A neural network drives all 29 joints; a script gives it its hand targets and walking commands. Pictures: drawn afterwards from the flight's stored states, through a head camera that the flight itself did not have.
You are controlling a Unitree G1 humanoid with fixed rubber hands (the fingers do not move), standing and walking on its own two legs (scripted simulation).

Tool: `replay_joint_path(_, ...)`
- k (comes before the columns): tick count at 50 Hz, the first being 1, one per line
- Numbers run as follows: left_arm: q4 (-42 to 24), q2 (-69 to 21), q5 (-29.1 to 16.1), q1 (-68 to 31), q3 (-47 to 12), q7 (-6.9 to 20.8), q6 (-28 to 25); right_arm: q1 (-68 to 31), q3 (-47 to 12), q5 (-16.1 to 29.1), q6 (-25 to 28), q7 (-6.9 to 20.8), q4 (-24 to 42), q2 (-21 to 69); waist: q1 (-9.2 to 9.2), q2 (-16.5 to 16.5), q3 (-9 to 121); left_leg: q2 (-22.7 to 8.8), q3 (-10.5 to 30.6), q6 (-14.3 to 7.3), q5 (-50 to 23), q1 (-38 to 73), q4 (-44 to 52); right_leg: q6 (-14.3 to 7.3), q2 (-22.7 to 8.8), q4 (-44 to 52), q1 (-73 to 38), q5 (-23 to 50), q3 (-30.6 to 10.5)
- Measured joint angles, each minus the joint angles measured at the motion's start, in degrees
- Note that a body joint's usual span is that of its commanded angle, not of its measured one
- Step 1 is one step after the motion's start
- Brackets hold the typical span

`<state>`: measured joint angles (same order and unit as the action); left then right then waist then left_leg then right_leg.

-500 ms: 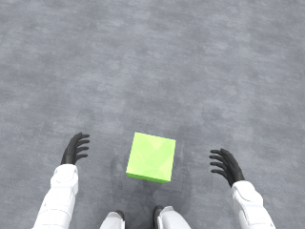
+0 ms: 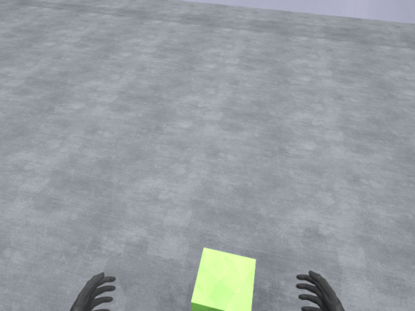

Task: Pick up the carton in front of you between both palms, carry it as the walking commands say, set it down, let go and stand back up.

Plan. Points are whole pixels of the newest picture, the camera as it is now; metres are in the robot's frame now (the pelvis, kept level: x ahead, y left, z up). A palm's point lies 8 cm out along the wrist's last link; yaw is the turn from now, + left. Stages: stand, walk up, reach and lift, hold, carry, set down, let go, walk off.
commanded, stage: let go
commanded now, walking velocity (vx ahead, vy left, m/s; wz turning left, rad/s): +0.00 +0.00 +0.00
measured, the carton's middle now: (222, 288) +0.36 -0.07 -0.65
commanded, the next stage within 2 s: stand in 0.34 s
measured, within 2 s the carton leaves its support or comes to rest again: neither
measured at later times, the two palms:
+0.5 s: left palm out of the picture +0.11 +0.26 -0.08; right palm out of the picture +0.14 -0.28 -0.08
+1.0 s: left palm out of the picture +0.09 +0.25 -0.10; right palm out of the picture +0.09 -0.30 -0.11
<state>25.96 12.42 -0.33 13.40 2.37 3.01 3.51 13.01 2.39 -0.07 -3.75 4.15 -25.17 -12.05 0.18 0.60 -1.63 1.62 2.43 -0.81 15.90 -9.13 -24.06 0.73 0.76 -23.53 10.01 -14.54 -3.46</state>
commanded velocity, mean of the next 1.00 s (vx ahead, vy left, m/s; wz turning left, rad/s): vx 0.00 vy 0.00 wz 0.00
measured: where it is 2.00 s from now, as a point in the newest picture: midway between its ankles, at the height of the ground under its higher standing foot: outside the picture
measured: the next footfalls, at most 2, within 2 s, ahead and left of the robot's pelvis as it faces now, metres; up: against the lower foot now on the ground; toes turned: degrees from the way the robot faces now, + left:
none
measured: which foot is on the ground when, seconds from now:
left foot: down 0.00-1.00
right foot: down 0.00-1.00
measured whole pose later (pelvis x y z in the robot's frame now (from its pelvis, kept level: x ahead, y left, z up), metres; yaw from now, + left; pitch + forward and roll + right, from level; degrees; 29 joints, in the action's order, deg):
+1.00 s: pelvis -0.02 -0.03 -0.01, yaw -1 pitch -3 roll +0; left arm 46.1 15.4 1.1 11.3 3.8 -1.2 -0.7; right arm 12.8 3.0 -1.1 1.0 -1.9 -44.2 -17.5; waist 0.0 1.7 -2.1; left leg -0.1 2.3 1.3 17.3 -8.3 -28.3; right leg -1.5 2.7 -29.9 10.4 -16.5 -3.3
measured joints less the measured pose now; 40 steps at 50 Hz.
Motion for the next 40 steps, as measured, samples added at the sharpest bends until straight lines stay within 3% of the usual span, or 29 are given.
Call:
replay_joint_path(6, -1.0, 0.2, 0.1, 0.1, -0.3, 0.9, 2.7, -0.9, 0.4, -1.0, -2.6, 0.2, -0.2, 0.4, -0.21, 0.0, -1.9, 0.1, 0.5, 0.0, 0.1, 3.2, -0.2, -0.1, -0.1, -0.3, -3.3, -0.3, 0.5)
replay_joint_path(17, 0.4, -0.3, 0.4, -0.4, -0.7, -0.8, 2.8, -0.8, -1.2, -1.2, -9.5, -2.9, 3.5, -0.1, -0.19, -0.9, -3.0, -0.6, 0.2, 0.8, 1.3, 4.5, -3.0, -0.9, 0.7, -3.9, -4.0, -1.7, 0.3)
replay_joint_path(25, 11.4, 2.7, 1.7, -0.6, 2.5, -3.4, -2.5, -1.5, 1.2, -1.2, 1.7, -4.5, -8.7, -4.0, -0.24, 1.5, 1.1, -1.1, 0.5, 1.2, 2.6, -0.6, -6.4, -1.3, 1.4, -6.6, 0.7, -2.6, 0.7)
replay_joint_path(40, 17.0, 3.4, 1.7, -0.8, 2.3, -4.2, -3.9, -0.1, 1.1, -1.3, 4.6, -5.6, -16.1, -5.4, -0.57, 1.6, 0.0, -1.3, 0.3, 1.8, 2.0, -0.1, -5.2, -1.9, 1.6, -6.9, 1.0, -2.6, 0.5)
